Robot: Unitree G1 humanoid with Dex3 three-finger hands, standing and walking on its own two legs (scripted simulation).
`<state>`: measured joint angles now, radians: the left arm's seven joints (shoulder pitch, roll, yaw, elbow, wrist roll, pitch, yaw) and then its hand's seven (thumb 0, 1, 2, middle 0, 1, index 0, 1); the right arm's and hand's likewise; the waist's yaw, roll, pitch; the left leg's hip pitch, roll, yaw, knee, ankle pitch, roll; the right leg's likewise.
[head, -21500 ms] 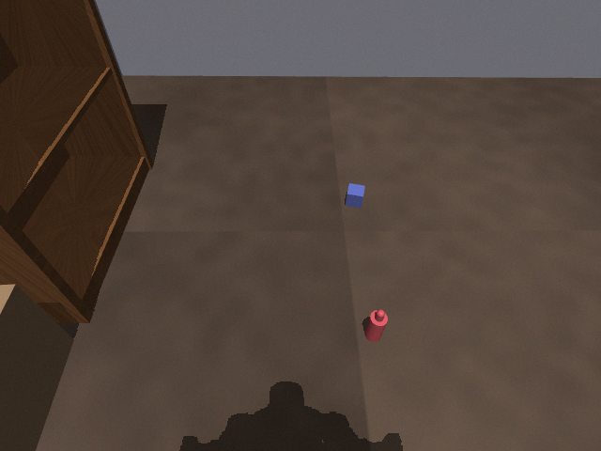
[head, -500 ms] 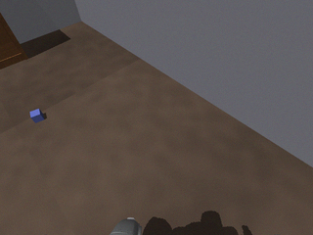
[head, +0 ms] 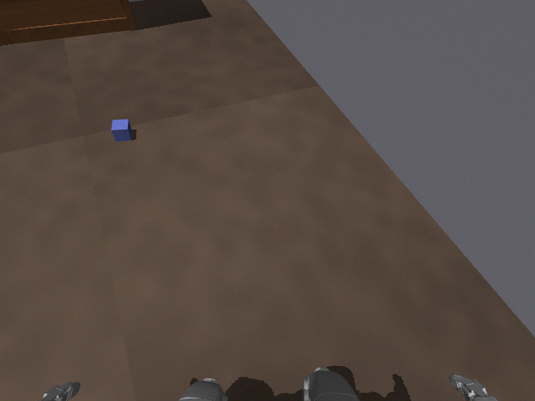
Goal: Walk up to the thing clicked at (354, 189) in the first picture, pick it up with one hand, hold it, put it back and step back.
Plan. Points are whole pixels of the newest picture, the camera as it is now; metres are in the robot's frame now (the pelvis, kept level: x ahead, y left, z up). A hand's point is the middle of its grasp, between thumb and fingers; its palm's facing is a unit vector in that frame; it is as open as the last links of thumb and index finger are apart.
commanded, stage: walk up
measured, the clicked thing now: (122, 130) +1.34 +0.66 -0.71
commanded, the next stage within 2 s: stand in 1.34 s
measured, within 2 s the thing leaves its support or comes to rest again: neither
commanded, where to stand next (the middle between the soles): +0.06 -0.02 m, yaw +18 degrees
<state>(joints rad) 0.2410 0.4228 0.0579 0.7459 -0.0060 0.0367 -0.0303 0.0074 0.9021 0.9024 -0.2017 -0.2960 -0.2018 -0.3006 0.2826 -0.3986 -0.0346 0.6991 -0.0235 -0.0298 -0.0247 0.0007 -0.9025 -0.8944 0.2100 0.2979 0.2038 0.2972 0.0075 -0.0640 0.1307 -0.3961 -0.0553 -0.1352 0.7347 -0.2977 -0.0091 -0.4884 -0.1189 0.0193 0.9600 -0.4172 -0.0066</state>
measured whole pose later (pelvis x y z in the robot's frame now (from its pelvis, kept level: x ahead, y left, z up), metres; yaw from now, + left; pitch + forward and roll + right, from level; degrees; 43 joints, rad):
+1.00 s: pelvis -0.01 -0.02 +0.01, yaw +21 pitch -2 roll +0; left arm 0.15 0.38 0.02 0.98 0.00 0.00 -0.03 0.01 0.90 0.90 -0.20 -0.30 -0.20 -0.30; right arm 0.16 -0.37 0.00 0.99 0.00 -0.04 -0.01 0.00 -0.91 -0.89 0.21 0.30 0.20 0.30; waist 0.03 0.00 0.06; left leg -0.31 -0.03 -0.09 0.67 -0.34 -0.01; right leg -0.32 -0.10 -0.10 0.64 -0.29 0.03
